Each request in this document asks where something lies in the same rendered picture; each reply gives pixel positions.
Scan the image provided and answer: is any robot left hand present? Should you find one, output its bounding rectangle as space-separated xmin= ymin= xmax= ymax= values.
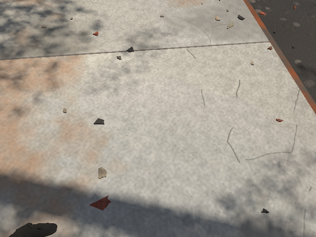
xmin=9 ymin=222 xmax=57 ymax=237

